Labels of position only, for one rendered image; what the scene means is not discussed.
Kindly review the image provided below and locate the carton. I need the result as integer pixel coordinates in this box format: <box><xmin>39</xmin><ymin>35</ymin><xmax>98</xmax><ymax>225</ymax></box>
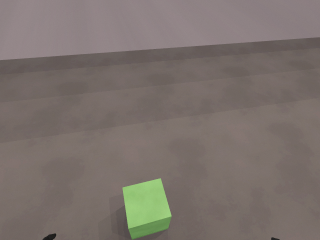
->
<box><xmin>122</xmin><ymin>178</ymin><xmax>172</xmax><ymax>240</ymax></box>

